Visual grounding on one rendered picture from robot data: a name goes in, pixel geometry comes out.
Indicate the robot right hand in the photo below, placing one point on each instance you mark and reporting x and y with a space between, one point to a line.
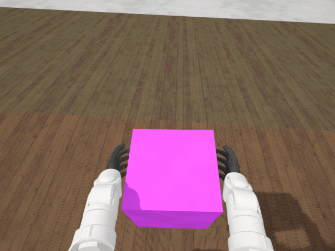
230 162

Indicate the robot left forearm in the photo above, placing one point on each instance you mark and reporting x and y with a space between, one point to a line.
97 230

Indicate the carton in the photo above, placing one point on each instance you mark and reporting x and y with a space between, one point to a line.
172 179

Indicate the robot right forearm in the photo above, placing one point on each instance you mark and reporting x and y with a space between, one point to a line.
244 216

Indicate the robot left hand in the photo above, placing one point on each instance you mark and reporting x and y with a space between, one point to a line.
116 159

